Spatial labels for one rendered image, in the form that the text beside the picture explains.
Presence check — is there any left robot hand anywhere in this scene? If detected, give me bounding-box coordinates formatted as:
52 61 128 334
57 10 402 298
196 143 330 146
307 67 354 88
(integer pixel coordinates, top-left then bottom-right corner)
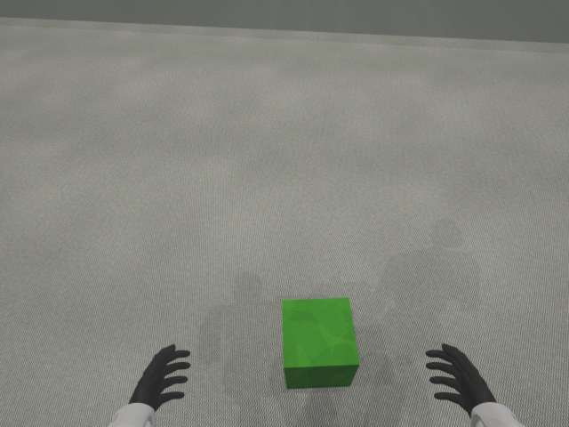
129 344 190 412

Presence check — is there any carton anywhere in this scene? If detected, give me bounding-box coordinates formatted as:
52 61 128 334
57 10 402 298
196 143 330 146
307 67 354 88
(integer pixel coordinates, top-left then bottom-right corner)
282 297 360 390

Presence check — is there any right robot forearm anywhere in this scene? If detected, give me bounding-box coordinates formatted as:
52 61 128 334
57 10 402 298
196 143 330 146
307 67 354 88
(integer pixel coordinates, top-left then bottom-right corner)
471 402 525 427

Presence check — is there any left robot forearm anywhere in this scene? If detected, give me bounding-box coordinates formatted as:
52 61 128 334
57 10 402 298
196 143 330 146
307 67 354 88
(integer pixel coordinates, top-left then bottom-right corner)
107 403 156 427

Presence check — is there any right robot hand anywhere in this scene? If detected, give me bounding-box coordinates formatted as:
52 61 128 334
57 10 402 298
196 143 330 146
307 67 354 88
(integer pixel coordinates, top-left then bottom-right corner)
426 343 497 419

